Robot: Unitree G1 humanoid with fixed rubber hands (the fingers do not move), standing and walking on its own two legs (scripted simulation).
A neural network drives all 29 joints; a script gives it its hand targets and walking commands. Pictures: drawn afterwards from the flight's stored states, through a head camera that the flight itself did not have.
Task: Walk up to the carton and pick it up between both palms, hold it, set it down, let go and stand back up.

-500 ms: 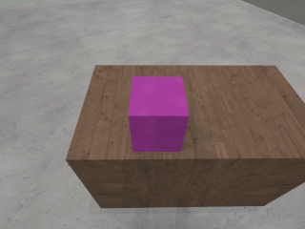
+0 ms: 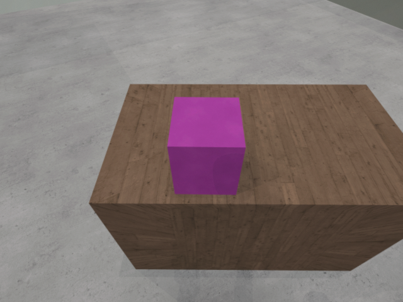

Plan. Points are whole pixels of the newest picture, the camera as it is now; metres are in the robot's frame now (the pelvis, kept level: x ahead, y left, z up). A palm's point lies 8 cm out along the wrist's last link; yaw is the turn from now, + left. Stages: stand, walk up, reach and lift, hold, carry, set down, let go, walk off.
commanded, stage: stand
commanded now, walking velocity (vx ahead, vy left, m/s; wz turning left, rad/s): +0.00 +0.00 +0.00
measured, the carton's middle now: (206, 147) +0.51 +0.02 -0.04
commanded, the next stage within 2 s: none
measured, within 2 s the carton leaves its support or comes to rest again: neither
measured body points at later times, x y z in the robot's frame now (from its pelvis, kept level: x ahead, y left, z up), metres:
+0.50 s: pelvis +0.00 -0.01 +0.00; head +0.00 +0.00 +0.45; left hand -0.03 +0.20 -0.17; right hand -0.03 -0.22 -0.16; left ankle +0.01 +0.13 -0.74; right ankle -0.03 -0.13 -0.74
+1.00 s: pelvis +0.01 -0.01 +0.00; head +0.02 -0.01 +0.45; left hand -0.03 +0.20 -0.16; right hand -0.02 -0.22 -0.16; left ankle +0.01 +0.13 -0.74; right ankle -0.03 -0.13 -0.74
